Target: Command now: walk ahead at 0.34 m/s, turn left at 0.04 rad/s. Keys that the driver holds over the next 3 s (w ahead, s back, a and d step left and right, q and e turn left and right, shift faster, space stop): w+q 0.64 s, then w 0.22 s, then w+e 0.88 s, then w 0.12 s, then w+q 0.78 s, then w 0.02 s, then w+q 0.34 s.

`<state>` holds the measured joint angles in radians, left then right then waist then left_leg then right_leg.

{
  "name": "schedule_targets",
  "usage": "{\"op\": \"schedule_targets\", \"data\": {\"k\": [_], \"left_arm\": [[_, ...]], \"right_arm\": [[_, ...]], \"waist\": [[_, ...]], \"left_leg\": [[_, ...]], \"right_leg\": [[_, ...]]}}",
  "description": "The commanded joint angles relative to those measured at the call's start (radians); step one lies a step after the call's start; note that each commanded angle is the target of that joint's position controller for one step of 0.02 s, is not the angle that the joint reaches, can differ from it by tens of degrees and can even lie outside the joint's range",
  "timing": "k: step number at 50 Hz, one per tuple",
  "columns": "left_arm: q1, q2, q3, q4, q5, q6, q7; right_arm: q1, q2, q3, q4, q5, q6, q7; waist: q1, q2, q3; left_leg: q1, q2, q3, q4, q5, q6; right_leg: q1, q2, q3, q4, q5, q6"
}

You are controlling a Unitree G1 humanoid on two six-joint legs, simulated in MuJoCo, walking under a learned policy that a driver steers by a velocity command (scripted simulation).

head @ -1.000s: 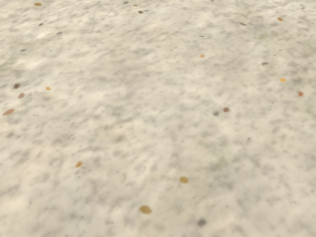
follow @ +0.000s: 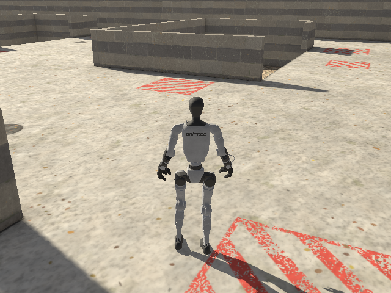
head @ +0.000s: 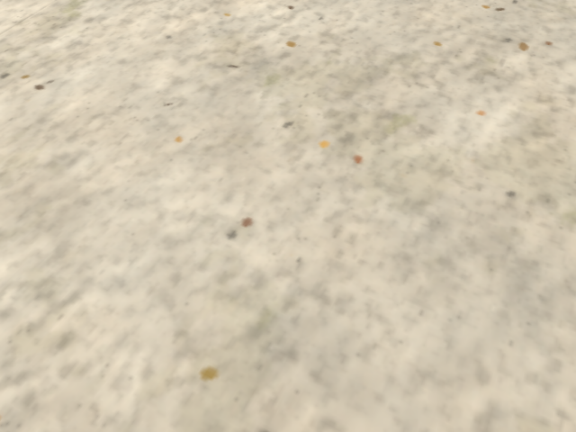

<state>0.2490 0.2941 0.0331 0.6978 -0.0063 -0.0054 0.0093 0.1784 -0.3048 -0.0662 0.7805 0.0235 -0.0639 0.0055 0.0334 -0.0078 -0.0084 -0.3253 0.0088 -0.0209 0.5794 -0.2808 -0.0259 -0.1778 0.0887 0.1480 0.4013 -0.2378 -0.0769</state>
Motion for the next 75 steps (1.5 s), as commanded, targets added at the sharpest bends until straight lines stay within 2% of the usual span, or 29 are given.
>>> {"op": "schedule_targets", "data": {"k": [1, 3, 4, 5, 6, 8, 11, 16, 21, 24, 25, 26, 27, 28, 29, 31, 36, 44, 46, 48, 49, 50, 51, 53, 56, 61, 67, 72, 75], "left_arm": [[-0.003, 0.174, 0.047, -0.043, -0.005, -0.019, -0.006], [-0.009, 0.128, 0.031, -0.041, 0.005, -0.026, -0.012], [-0.038, 0.076, 0.014, -0.055, 0.015, -0.034, -0.014], [-0.046, 0.051, 0.009, -0.1, 0.016, -0.056, -0.016], [-0.112, 0.13, 0.029, -0.124, -0.006, -0.077, -0.007], [-0.116, 0.146, 0.036, -0.109, -0.018, -0.101, -0.017], [-0.162, 0.117, 0.037, -0.125, 0.016, -0.117, -0.035], [-0.28, 0.037, 0.012, -0.157, 0.006, -0.116, -0.047], [-0.29, 0.099, 0.036, -0.166, -0.014, -0.117, -0.04], [-0.082, 0.168, 0.075, -0.121, -0.008, -0.12, -0.02], [0.089, 0.219, 0.089, -0.106, 0.008, -0.116, -0.008], [0.154, 0.284, 0.099, -0.078, 0.026, -0.103, -0.015], [0.126, 0.19, 0.08, -0.08, 0.014, -0.1, -0.02], [0.068, 0.125, 0.064, -0.085, 0.007, -0.097, -0.015], [0.028, 0.108, 0.058, -0.078, 0.009, -0.093, -0.014], [-0.015, 0.079, 0.05, -0.057, 0.025, -0.093, -0.014], [-0.008, 0.112, 0.065, 0.002, 0.003, -0.119, -0.024], [0.089, 0.192, 0.08, 0.081, -0.032, -0.089, -0.025], [0.108, 0.208, 0.079, 0.1, -0.035, -0.071, -0.023], [0.107, 0.186, 0.063, 0.105, -0.028, -0.062, -0.018], [0.111, 0.116, 0.032, 0.074, 0.004, -0.067, -0.017], [0.228, 0.011, 0.003, 0.057, -0.008, -0.08, -0.019], [0.159, 0.132, 0.032, 0.073, -0.037, -0.087, -0.019], [0.061, 0.142, 0.043, 0.041, -0.041, -0.085, -0.014], [0.099, 0.096, 0.046, 0.062, -0.03, -0.048, -0.013], [0.016, 0.054, 0.041, 0.029, -0.02, -0.022, -0.014], [-0.176, 0.025, 0.02, -0.044, -0.015, -0.033, -0.055], [-0.215, 0.06, 0.034, -0.104, -0.014, -0.027, -0.076], [0.112, 0.176, 0.103, -0.035, -0.021, -0.013, -0.056]], "right_arm": [[-0.057, -0.074, -0.006, -0.065, 0.006, -0.042, 0.014], [0.046, -0.086, -0.009, -0.028, 0.008, -0.045, 0.01], [0.138, -0.125, -0.015, -0.009, 0.007, -0.045, 0.005], [0.213, -0.24, -0.043, 0.008, 0.004, -0.04, 0.004], [0.258, -0.229, -0.046, 0.013, -0.003, -0.042, 0.016], [0.21, -0.151, -0.022, -0.012, -0.011, -0.049, 0.018], [0.209, -0.122, -0.01, -0.024, -0.005, -0.025, 0.003], [0.219, -0.152, -0.021, -0.033, -0.003, 0.006, -0.031], [0.242, -0.17, -0.033, -0.029, 0.013, 0.013, -0.038], [0.205, -0.139, -0.028, -0.048, 0.002, 0.018, -0.031], [0.199, -0.08, -0.007, -0.08, -0.022, 0.018, -0.026], [0.342, 0.032, 0.024, -0.108, 0.004, 0.008, -0.027], [0.35, -0.078, 0.006, -0.085, 0.028, 0.006, -0.028], [0.243, -0.139, -0.012, -0.091, 0.03, 0.009, -0.025], [0.176, -0.137, -0.012, -0.1, 0.017, 0.011, -0.025], [0.129, -0.109, -0.016, -0.117, 0.006, 0.014, -0.016], [0.06, -0.024, 0.013, -0.158, -0.008, 0.03, -0.004], [-0.175, -0.05, 0.026, -0.224, -0.007, -0.006, 0.037], [-0.155, -0.08, 0.011, -0.229, -0.01, -0.011, 0.037], [0.083, -0.155, -0.033, -0.162, -0.015, -0.01, 0.024], [0.261, -0.244, -0.059, -0.137, -0.028, -0.001, 0.006], [0.262, -0.295, -0.06, -0.143, -0.042, 0.003, 0.004], [0.245, -0.196, -0.037, -0.148, -0.036, -0.002, 0.008], [0.134, -0.123, -0.014, -0.133, -0.025, -0.014, 0.014], [0.038, -0.064, -0.007, -0.119, -0.04, -0.041, 0.019], [0.039, -0.086, -0.023, -0.067, -0.044, -0.061, 0.002], [0.104, -0.144, -0.042, -0.023, -0.027, -0.035, -0.015], [0.12, -0.191, -0.06, -0.002, -0.002, 0.002, -0.02], [0.091, -0.194, -0.055, -0.016, 0.009, 0.02, -0.028]], "waist": [[0.002, -0.096, 0.03], [-0.05, -0.072, 0.003], [-0.086, 0.018, -0.01], [-0.074, 0.236, -0.018], [-0.123, 0.24, 0.051], [-0.101, 0.14, 0.083], [-0.089, 0.113, 0.065], [-0.11, 0.126, 0.073], [-0.084, 0.147, 0.067], [0.037, 0.137, -0.06], [0.106, 0.051, -0.233], [0.034, -0.299, -0.377], [0.031, -0.276, -0.304], [0.048, -0.163, -0.148], [0.037, -0.076, -0.065], [-0.003, -0.076, 0.005], [-0.026, -0.054, 0.059], [0.027, -0.04, 0.095], [-0.009, -0.053, 0.069], [-0.142, -0.048, -0.082], [-0.207, 0.073, -0.24], [-0.125, 0.296, -0.376], [-0.17, 0.17, -0.31], [-0.115, 0.113, -0.101], [-0.036, 0.127, -0.034], [-0.029, 0.067, 0.049], [-0.101, 0.029, 0.114], [-0.075, 0.065, 0.082], [0.116, 0.062, -0.114]], "left_leg": [[0.04, -0.004, 0.032, -0.109, 0.061, 0.055], [0.2, 0.004, -0.002, -0.142, 0.032, 0.09], [0.297, 0.108, -0.16, -0.209, -0.044, 0.137], [0.439, 0.266, -0.486, -0.316, -0.188, 0.267], [0.445, 0.364, -0.714, -0.394, -0.29, 0.361], [0.458, 0.289, -0.591, -0.39, -0.228, 0.315], [0.427, 0.199, -0.421, -0.387, 0.073, 0.268], [0.207, 0.107, -0.272, -0.376, 0.265, 0.229], [0.189, 0.16, -0.361, -0.323, 0.271, 0.187], [0.166, 0.09, -0.321, -0.062, 0.494, 0.128], [0.04, 0.03, -0.273, 0.213, 0.343, 0.099], [-0.282, -0.115, -0.168, 0.548, -0.27, 0.043], [-0.402, -0.034, -0.176, 0.699, -0.289, 0.036], [-0.437, 0.011, -0.151, 0.724, -0.194, 0.035], [-0.407, 0.05, -0.119, 0.702, -0.121, 0.032], [-0.346, 0.098, -0.111, 0.638, -0.055, 0.035], [-0.346, 0.112, -0.089, 0.431, 0.013, 0.021], [-0.228, 0.067, 0.004, 0.019, 0.233, 0.059], [-0.149, 0.034, 0.026, -0.036, 0.168, 0.082], [0.224, -0.007, 0.056, -0.076, 0.196, 0.123], [0.524, 0.206, -0.168, -0.043, 0.224, 0.184], [0.716, 0.423, -0.623, -0.186, -0.014, 0.314], [0.635, 0.4, -0.637, -0.254, -0.107, 0.29], [0.416, 0.327, -0.367, -0.294, 0.012, 0.237], [0.22, 0.261, -0.165, -0.391, 0.179, 0.221], [0.207, 0.249, 0.025, -0.456, 0.318, 0.221], [0.3, 0.263, 0.164, -0.46, 0.349, 0.198], [0.445, 0.288, 0.225, -0.294, 0.735, 0.158], [0.302, 0.222, 0.274, 0.195, 0.915, 0.092]], "right_leg": [[-0.035, -0.275, 0.252, -0.155, -0.279, -0.142], [-0.117, -0.23, 0.189, -0.068, -0.261, -0.101], [-0.207, -0.166, 0.087, 0.113, -0.199, -0.052], [-0.428, -0.023, -0.109, 0.381, -0.211, 0.023], [-0.62, -0.03, -0.098, 0.568, -0.35, 0.049], [-0.688, -0.103, -0.052, 0.651, -0.198, 0.043], [-0.638, -0.125, -0.085, 0.533, -0.055, 0.077], [-0.395, -0.061, -0.144, 0.218, 0.157, 0.139], [-0.231, -0.059, -0.088, 0.102, 0.222, 0.115], [0.074, -0.085, -0.099, 0.043, 0.188, 0.041], [0.35, -0.242, 0.052, 0.078, 0.083, -0.025], [0.626, -0.496, 0.53, -0.034, -0.144, -0.174], [0.552, -0.516, 0.661, -0.112, -0.311, -0.182], [0.418, -0.47, 0.482, -0.123, -0.274, -0.147], [0.294, -0.424, 0.327, -0.129, -0.119, -0.126], [0.14, -0.355, 0.157, -0.177, 0.065, -0.109], [0.049, -0.357, 0.006, -0.279, 0.202, -0.16], [0.127, -0.351, -0.124, -0.262, 0.292, -0.103], [0.177, -0.362, -0.111, -0.18, 0.433, -0.083], [0.08, -0.285, -0.169, 0.121, 0.602, -0.027], [-0.134, -0.221, -0.205, 0.453, 0.283, 0.022], [-0.434, -0.062, -0.132, 0.767, -0.348, 0.073], [-0.518, -0.099, -0.017, 0.874, -0.341, 0.07], [-0.554, -0.183, -0.055, 0.84, -0.169, 0.063], [-0.418, -0.231, -0.049, 0.773, -0.03, 0.08], [-0.495, -0.228, -0.029, 0.605, 0.141, 0.102], [-0.496, -0.207, -0.131, 0.312, 0.278, 0.071], [-0.44, -0.136, -0.225, 0.239, 0.102, -0.003], [0.047, -0.017, -0.256, 0.159, 0.093, -0.095]]}}
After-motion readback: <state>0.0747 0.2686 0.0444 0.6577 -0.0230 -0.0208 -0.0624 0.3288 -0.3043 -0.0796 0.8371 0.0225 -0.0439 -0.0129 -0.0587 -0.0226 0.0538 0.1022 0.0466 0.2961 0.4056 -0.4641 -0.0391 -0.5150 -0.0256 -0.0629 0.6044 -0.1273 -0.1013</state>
